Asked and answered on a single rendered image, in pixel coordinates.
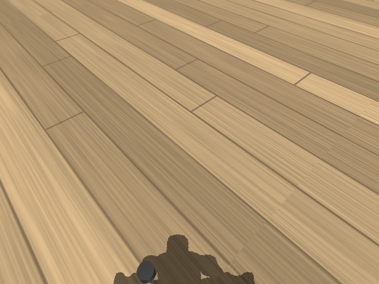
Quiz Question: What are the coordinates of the tin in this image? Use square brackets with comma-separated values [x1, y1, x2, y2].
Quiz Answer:
[137, 261, 156, 283]

